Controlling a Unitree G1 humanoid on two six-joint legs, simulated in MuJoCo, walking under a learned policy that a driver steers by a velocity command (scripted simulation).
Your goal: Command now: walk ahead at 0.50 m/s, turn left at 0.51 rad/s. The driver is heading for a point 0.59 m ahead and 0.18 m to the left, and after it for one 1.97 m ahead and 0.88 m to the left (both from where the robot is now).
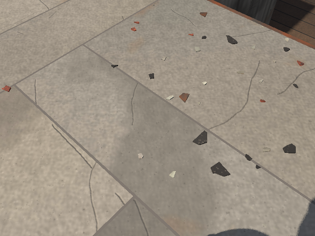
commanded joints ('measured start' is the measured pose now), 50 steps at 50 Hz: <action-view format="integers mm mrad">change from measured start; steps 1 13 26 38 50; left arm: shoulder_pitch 5 -111 -515 -173 -130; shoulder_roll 181 109 120 130 202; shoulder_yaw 37 18 -3 16 40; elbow -34 -181 -340 -255 -225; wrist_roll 3 31 10 2 -13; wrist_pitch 5 59 46 16 42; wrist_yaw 15 -27 -46 -5 -1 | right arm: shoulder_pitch -9 207 407 303 48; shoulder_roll -62 -165 -208 -144 -92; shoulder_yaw -14 -55 -63 -39 -12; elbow -70 6 12 -54 -175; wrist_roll -3 43 24 1 4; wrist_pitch -11 -54 -49 -4 21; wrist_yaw -6 -61 -79 -48 -6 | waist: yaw -48 -10 -146 -69 -32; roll -122 -26 51 -115 -156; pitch -3 -75 -11 -45 -83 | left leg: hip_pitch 94 449 636 67 181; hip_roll -82 74 68 -42 -53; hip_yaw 70 -365 -462 -181 -40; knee -40 -443 -369 527 29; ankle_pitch -114 265 314 -328 -87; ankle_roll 61 196 134 -57 -53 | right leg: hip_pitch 15 -667 -781 -272 -226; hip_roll -287 -135 -47 -301 -270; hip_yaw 30 302 297 480 134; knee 126 905 404 47 124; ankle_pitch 1073 64 310 636 789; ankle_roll -90 52 53 -140 -111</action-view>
